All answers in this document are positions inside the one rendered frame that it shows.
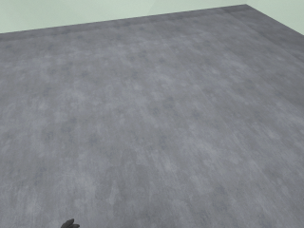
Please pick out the robot left hand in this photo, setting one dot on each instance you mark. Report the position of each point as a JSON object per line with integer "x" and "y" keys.
{"x": 68, "y": 224}

